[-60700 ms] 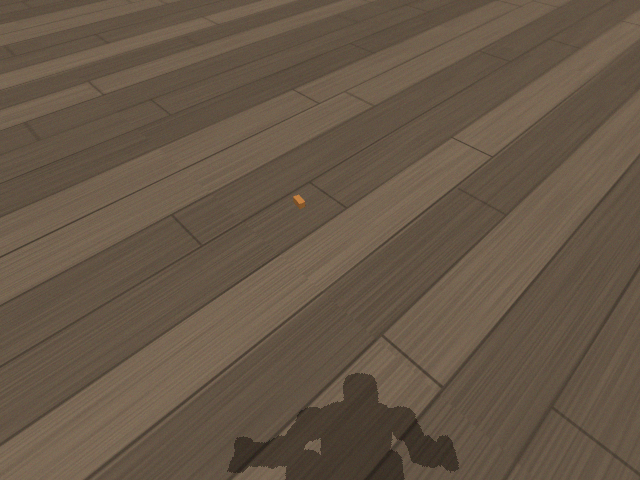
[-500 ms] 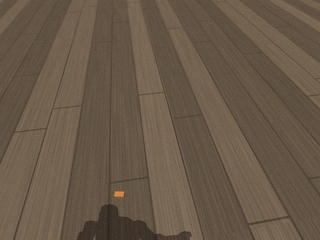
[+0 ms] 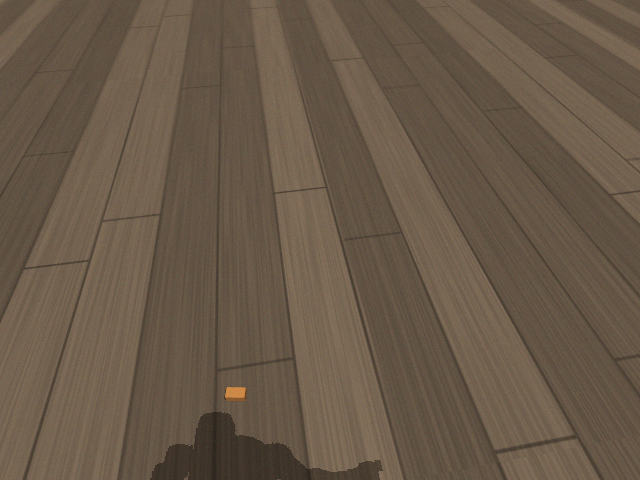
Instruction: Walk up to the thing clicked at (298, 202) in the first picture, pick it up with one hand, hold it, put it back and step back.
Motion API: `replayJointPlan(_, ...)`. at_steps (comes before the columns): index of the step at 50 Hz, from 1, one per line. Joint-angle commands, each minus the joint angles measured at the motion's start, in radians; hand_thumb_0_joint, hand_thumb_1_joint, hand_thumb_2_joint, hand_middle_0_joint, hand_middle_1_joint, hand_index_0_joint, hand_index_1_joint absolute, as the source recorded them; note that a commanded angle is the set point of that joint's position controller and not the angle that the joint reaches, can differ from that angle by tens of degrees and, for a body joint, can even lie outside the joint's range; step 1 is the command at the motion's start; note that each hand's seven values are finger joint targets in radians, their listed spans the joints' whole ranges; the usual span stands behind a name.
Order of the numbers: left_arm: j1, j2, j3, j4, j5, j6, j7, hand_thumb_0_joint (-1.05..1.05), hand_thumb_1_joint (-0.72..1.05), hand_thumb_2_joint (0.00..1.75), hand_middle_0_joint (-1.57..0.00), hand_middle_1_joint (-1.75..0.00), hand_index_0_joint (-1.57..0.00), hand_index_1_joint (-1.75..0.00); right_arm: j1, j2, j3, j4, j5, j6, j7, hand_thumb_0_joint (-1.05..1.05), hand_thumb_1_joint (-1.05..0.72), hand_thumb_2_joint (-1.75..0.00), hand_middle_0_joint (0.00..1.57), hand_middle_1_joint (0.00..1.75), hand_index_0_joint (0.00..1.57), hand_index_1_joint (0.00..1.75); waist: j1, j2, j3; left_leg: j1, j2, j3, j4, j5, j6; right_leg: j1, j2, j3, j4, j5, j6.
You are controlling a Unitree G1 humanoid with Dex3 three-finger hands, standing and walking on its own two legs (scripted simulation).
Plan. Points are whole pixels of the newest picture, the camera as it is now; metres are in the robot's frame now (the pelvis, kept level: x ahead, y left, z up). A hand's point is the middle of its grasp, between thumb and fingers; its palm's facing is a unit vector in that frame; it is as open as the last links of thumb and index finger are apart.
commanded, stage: stand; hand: left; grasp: from above
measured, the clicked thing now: (236, 394) +0.51 +0.29 -0.77
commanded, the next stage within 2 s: step back in 0.50 s
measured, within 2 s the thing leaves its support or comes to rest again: neither
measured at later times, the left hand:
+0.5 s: hand out of the picture +0.06 +0.25 -0.16, palm faces +0.01 -0.94 -0.35, open 7.4 cm
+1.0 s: hand out of the picture +0.06 +0.30 -0.18, palm faces -0.03 -0.93 -0.36, open 7.4 cm
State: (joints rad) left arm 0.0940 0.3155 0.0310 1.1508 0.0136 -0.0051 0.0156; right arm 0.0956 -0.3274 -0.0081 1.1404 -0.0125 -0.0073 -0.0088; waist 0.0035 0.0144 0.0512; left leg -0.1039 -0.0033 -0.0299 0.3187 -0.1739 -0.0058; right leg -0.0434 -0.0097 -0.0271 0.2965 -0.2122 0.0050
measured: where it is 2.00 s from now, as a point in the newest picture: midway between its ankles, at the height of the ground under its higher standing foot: outside the picture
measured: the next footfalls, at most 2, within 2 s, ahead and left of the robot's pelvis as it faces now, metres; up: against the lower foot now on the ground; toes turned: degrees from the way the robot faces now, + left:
left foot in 0.80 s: -0.02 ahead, +0.13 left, +0.00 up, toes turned -2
right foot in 1.22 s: -0.11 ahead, -0.09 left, +0.00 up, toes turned -1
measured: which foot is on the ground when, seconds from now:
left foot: down 0.00-0.64, up 0.66-0.78, down 0.80-1.00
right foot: down 0.00-0.82, up 0.84-1.00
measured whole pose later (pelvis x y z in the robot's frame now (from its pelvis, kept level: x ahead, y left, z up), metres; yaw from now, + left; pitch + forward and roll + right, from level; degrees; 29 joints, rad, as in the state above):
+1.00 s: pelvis -0.08 +0.05 -0.02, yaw +0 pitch -1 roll -1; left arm 0.03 0.39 0.06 0.89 0.00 0.07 0.03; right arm 0.13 -0.35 -0.05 0.93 -0.02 0.03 -0.01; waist -0.02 -0.04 0.21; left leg -0.28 -0.03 -0.01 0.58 -0.28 0.05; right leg -0.46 0.12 0.15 1.14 -0.53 -0.01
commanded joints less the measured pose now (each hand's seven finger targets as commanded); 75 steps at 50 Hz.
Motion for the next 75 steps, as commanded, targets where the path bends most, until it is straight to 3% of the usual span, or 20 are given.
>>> replayJointPlan(1,-0.044,0.206,0.034,-0.061,0.001,-0.022,0.009,0.00,0.90,0.90,-0.20,-0.30,-0.20,-0.30,-0.029,-0.201,-0.033,-0.050,-0.002,-0.022,-0.015,0.00,-0.90,-0.90,0.20,0.30,0.20,0.30,-0.005,-0.001,-0.058,-0.006,0.115,-0.090,-0.045,0.154,0.025,-0.010,-0.118,0.092,-0.047,0.149,-0.016)
replayJointPlan(10,-0.038,0.215,0.032,-0.071,-0.003,-0.026,0.008,0.00,0.90,0.90,-0.20,-0.30,-0.20,-0.30,-0.024,-0.204,-0.032,-0.053,-0.001,-0.027,-0.015,0.00,-0.90,-0.90,0.20,0.30,0.20,0.30,-0.005,-0.013,-0.088,0.031,0.125,-0.087,-0.028,0.262,0.026,0.004,-0.125,0.091,-0.029,0.237,-0.022)
replayJointPlan(22,-0.026,0.221,0.031,-0.065,-0.002,-0.022,0.001,0.00,0.90,0.90,-0.20,-0.30,-0.20,-0.30,-0.015,-0.210,-0.033,-0.044,-0.002,-0.025,-0.009,0.00,-0.90,-0.90,0.20,0.30,0.20,0.30,-0.003,-0.016,-0.040,-0.012,0.118,-0.102,-0.072,0.088,0.027,-0.035,-0.116,0.097,-0.053,0.076,-0.025)
replayJointPlan(28,0.004,0.289,0.076,-0.138,-0.022,-0.010,0.013,0.00,0.90,0.90,-0.20,-0.30,-0.20,-0.30,-0.026,-0.244,-0.058,-0.118,0.021,0.004,0.000,0.00,-0.90,-0.90,0.20,0.30,0.20,0.30,-0.014,-0.049,-0.063,-0.056,0.074,-0.062,0.178,0.357,0.059,-0.058,-0.136,0.116,0.090,0.437,-0.079)
replayJointPlan(33,-0.082,0.327,0.091,-0.240,0.001,0.007,0.014,0.00,0.90,0.90,-0.20,-0.30,-0.20,-0.30,0.033,-0.238,-0.081,-0.163,0.012,0.039,0.007,0.00,-0.90,-0.90,0.20,0.30,0.20,0.30,-0.027,-0.184,-0.114,-0.128,-0.040,-0.019,0.486,-0.187,0.045,-0.142,-0.330,0.270,0.074,0.439,-0.242)
replayJointPlan(35,-0.107,0.328,0.093,-0.272,0.011,0.010,0.012,0.00,0.90,0.90,-0.20,-0.30,-0.20,-0.30,0.080,-0.238,-0.084,-0.179,0.008,0.046,0.014,0.00,-0.90,-0.90,0.20,0.30,0.20,0.30,-0.041,-0.204,-0.106,-0.144,-0.016,-0.052,0.528,-0.332,0.058,-0.186,-0.355,0.259,0.113,0.428,-0.257)
replayJointPlan(37,-0.138,0.313,0.088,-0.298,0.012,0.015,0.012,0.00,0.90,0.90,-0.20,-0.30,-0.20,-0.30,0.098,-0.233,-0.089,-0.191,0.014,0.041,0.019,0.00,-0.90,-0.90,0.20,0.30,0.20,0.30,-0.053,-0.197,-0.089,-0.138,-0.012,-0.036,0.431,-0.238,0.061,-0.190,-0.292,0.191,0.184,0.418,-0.203)
replayJointPlan(39,-0.108,0.280,0.078,-0.308,-0.004,0.029,0.010,0.00,0.90,0.90,-0.20,-0.30,-0.20,-0.30,0.089,-0.266,-0.101,-0.207,0.004,0.026,0.013,0.00,-0.90,-0.90,0.20,0.30,0.20,0.30,-0.044,-0.024,-0.090,-0.124,0.085,-0.111,0.172,0.319,0.074,-0.179,-0.128,0.082,0.391,0.294,-0.097)
replayJointPlan(40,-0.097,0.240,0.071,-0.319,-0.019,0.035,0.014,0.00,0.90,0.90,-0.20,-0.30,-0.20,-0.30,0.066,-0.319,-0.114,-0.224,-0.007,0.021,0.007,0.00,-0.90,-0.90,0.20,0.30,0.20,0.30,-0.036,0.119,-0.083,-0.071,0.192,-0.265,0.108,0.582,0.117,-0.273,0.026,0.034,0.541,0.103,-0.040)
replayJointPlan(41,-0.081,0.215,0.069,-0.322,-0.015,0.047,0.022,0.00,0.90,0.90,-0.20,-0.30,-0.20,-0.30,0.097,-0.342,-0.119,-0.225,-0.016,0.015,0.003,0.00,-0.90,-0.90,0.20,0.30,0.20,0.30,-0.043,0.182,-0.077,0.020,0.277,-0.386,0.087,0.710,0.178,-0.410,0.114,0.101,0.644,-0.385,-0.038)
replayJointPlan(43,-0.036,0.210,0.062,-0.317,-0.010,0.058,0.030,0.00,0.90,0.90,-0.20,-0.30,-0.20,-0.30,0.099,-0.351,-0.120,-0.241,-0.014,0.011,-0.005,0.00,-0.90,-0.90,0.20,0.30,0.20,0.30,-0.043,0.140,-0.101,0.000,0.313,-0.366,0.121,0.798,0.216,-0.418,0.117,0.198,0.816,-0.460,-0.043)
replayJointPlan(47,0.024,0.251,0.073,-0.297,-0.019,0.062,0.030,0.00,0.90,0.90,-0.20,-0.30,-0.20,-0.30,-0.019,-0.296,-0.108,-0.302,-0.019,0.012,-0.026,0.00,-0.90,-0.90,0.20,0.30,0.20,0.30,0.016,0.145,-0.096,-0.004,0.230,-0.211,0.153,0.566,0.207,-0.450,0.111,0.223,0.917,-0.301,-0.032)
replayJointPlan(54,-0.001,0.246,0.087,-0.353,0.001,0.035,0.017,0.00,0.90,0.90,-0.20,-0.30,-0.20,-0.30,0.093,-0.286,-0.113,-0.324,-0.011,0.013,-0.030,0.00,-0.90,-0.90,0.20,0.30,0.20,0.30,-0.055,0.100,-0.116,0.128,0.268,-0.232,0.201,0.551,0.277,-0.437,0.065,0.149,0.657,-0.310,0.017)
replayJointPlan(59,0.112,0.229,0.094,-0.321,0.008,0.023,0.007,0.00,0.90,0.90,-0.20,-0.30,-0.20,-0.30,0.020,-0.305,-0.111,-0.355,-0.004,0.028,-0.018,0.00,-0.90,-0.90,0.20,0.30,0.20,0.30,-0.004,0.118,-0.149,-0.021,0.223,-0.185,0.248,0.309,0.210,-0.207,0.034,0.062,0.263,-0.129,-0.021)
replayJointPlan(61,0.154,0.261,0.105,-0.303,0.021,0.011,0.008,0.00,0.90,0.90,-0.20,-0.30,-0.20,-0.30,-0.004,-0.274,-0.099,-0.360,0.013,0.034,-0.013,0.00,-0.90,-0.90,0.20,0.30,0.20,0.30,0.016,0.039,-0.165,-0.178,0.146,-0.128,0.334,0.155,0.127,-0.043,-0.016,0.142,0.129,0.108,-0.062)
replayJointPlan(62,0.141,0.324,0.121,-0.321,0.029,0.007,0.006,0.00,0.90,0.90,-0.20,-0.30,-0.20,-0.30,-0.007,-0.249,-0.090,-0.374,0.022,0.034,-0.010,0.00,-0.90,-0.90,0.20,0.30,0.20,0.30,0.017,-0.122,-0.131,-0.353,0.030,-0.076,0.460,-0.047,0.058,-0.025,-0.170,0.378,0.107,0.167,-0.145)
replayJointPlan(63,0.074,0.388,0.132,-0.348,0.016,0.013,0.003,0.00,0.90,0.90,-0.20,-0.30,-0.20,-0.30,-0.007,-0.228,-0.089,-0.365,0.020,0.041,-0.018,0.00,-0.90,-0.90,0.20,0.30,0.20,0.30,0.030,-0.257,-0.064,-0.367,-0.104,-0.019,0.683,-0.411,0.017,-0.188,-0.357,0.541,0.024,0.182,-0.304)
replayJointPlan(64,0.003,0.414,0.133,-0.391,0.026,0.008,0.007,0.00,0.90,0.90,-0.20,-0.30,-0.20,-0.30,0.013,-0.258,-0.104,-0.349,0.012,0.048,-0.025,0.00,-0.90,-0.90,0.20,0.30,0.20,0.30,0.023,-0.266,-0.009,-0.287,-0.081,-0.112,0.863,-0.468,0.001,-0.367,-0.424,0.622,0.006,0.199,-0.357)
replayJointPlan(68,-0.069,0.282,0.113,-0.419,0.018,0.011,0.014,0.00,0.90,0.90,-0.20,-0.30,-0.20,-0.30,0.100,-0.241,-0.089,-0.294,0.023,0.040,-0.017,0.00,-0.90,-0.90,0.20,0.30,0.20,0.30,-0.036,-0.157,0.014,-0.348,-0.142,-0.140,0.904,-0.311,-0.004,-0.269,-0.191,0.253,0.089,0.288,-0.205)
replayJointPlan(75,0.076,0.275,0.110,-0.432,0.024,0.027,0.021,0.00,0.90,0.90,-0.20,-0.30,-0.20,-0.30,0.099,-0.218,-0.074,-0.337,0.011,0.018,-0.024,0.00,-0.90,-0.90,0.20,0.30,0.20,0.30,0.040,-0.223,-0.140,-0.334,-0.017,-0.047,0.382,-0.345,-0.010,0.094,-0.217,0.259,0.234,0.485,-0.212)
